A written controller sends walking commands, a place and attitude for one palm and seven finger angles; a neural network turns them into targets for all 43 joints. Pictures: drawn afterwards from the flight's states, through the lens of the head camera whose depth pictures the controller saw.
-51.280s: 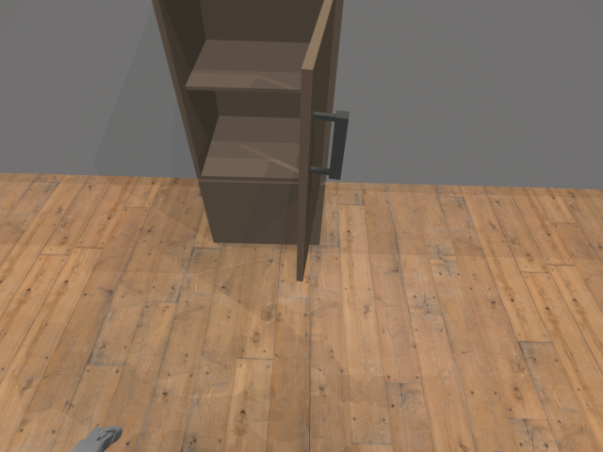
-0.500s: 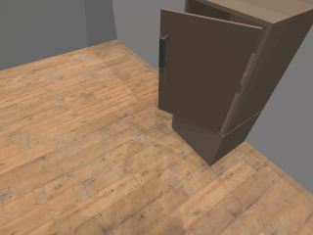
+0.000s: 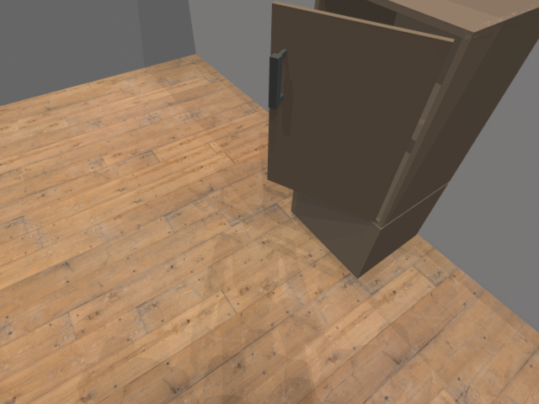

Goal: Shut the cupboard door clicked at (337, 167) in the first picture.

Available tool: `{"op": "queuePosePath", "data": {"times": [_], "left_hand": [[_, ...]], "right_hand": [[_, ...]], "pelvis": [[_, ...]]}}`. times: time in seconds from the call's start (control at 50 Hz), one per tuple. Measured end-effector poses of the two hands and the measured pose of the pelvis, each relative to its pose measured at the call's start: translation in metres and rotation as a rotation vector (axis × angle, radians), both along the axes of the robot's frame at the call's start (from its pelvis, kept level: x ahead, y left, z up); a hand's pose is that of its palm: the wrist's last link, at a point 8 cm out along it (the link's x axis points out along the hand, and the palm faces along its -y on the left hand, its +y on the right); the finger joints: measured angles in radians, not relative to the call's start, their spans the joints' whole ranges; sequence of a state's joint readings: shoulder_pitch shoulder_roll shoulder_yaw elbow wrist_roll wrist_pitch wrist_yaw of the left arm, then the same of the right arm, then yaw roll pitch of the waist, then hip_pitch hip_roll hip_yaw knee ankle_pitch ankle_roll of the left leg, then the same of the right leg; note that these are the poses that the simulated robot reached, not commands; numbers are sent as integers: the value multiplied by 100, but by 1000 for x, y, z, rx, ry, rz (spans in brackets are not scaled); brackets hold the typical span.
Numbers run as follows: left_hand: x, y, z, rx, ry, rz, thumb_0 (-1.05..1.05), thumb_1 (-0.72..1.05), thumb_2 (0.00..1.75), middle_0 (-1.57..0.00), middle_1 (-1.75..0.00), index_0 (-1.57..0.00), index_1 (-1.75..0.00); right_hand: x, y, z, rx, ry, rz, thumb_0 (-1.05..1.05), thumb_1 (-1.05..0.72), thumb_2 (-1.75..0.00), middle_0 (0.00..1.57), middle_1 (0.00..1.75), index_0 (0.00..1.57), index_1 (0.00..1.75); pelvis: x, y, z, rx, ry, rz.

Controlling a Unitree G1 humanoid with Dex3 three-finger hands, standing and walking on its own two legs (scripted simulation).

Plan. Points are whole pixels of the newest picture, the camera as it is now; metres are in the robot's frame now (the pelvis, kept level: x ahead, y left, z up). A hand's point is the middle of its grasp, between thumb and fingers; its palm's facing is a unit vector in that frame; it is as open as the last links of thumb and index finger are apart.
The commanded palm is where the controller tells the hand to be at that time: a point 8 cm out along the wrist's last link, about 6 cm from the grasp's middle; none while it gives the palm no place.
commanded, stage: look to check the result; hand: left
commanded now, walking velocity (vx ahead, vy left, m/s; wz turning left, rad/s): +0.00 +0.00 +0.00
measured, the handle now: (278, 79) +0.88 +0.01 +0.04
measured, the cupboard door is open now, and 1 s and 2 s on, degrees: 26 26 26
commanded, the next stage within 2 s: walk to a spot facing it in 0.34 s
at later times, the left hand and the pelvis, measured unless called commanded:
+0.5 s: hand out of the picture +0.03 +0.18 -0.17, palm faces +0.01 -0.98 -0.22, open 7.4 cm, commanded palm none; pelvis +0.02 -0.01 +0.00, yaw +0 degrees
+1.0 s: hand out of the picture +0.06 +0.23 -0.18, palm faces +0.25 -0.94 -0.25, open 7.4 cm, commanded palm none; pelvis +0.03 +0.01 -0.01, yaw +14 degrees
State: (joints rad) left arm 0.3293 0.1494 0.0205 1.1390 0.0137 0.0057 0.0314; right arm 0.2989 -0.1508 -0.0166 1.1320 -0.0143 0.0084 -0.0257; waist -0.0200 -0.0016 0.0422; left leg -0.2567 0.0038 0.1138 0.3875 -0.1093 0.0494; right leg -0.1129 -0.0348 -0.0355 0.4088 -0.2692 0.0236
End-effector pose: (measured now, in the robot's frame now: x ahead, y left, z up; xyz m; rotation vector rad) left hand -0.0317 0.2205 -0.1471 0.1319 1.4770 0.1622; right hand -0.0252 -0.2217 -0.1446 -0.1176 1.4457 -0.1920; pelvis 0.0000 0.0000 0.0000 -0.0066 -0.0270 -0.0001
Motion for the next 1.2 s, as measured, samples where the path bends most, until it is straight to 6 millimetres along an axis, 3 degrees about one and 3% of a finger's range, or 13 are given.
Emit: {"op": "queuePosePath", "data": {"times": [0.18,0.38,0.58,0.72,0.86,1.06,1.2], "left_hand": [[9,6,4,25,2,-6,1,91,90,-20,-30,-19,-30],[39,6,4,29,-44,-25,1,91,90,-20,-30,-19,-30],[67,5,3,40,-84,-17,0,91,90,-20,-30,-20,-30],[66,10,-7,51,-112,65,0,90,90,-20,-30,-20,-30],[59,33,-29,52,-120,156,1,90,90,-20,-30,-20,-30],[79,53,9,112,-223,205,1,91,90,-20,-30,-19,-30],[84,37,21,158,-293,269,1,91,90,-20,-30,-19,-30]], "right_hand": [[28,-10,0,-10,-40,20,1,-91,-90,20,30,20,30],[58,-24,4,-34,-83,44,1,-91,-90,20,30,20,30],[75,-31,4,-42,-83,67,1,-91,-90,20,30,20,30],[83,-25,-9,-24,-39,121,1,-91,-90,20,30,20,30],[115,-13,-14,-55,-65,212,1,-91,-90,20,30,20,30],[153,-12,8,-63,-103,335,1,-91,-90,20,30,20,30],[188,-32,8,-54,-125,418,1,-91,-90,20,30,20,30]], "pelvis": [[8,-3,1,2,-3,-2],[18,-7,2,4,-3,-3],[28,-11,0,7,7,21],[28,-9,-12,-9,7,93],[32,6,-28,-4,-2,184],[29,1,-4,-22,60,283],[35,-26,-3,-28,63,383]]}}
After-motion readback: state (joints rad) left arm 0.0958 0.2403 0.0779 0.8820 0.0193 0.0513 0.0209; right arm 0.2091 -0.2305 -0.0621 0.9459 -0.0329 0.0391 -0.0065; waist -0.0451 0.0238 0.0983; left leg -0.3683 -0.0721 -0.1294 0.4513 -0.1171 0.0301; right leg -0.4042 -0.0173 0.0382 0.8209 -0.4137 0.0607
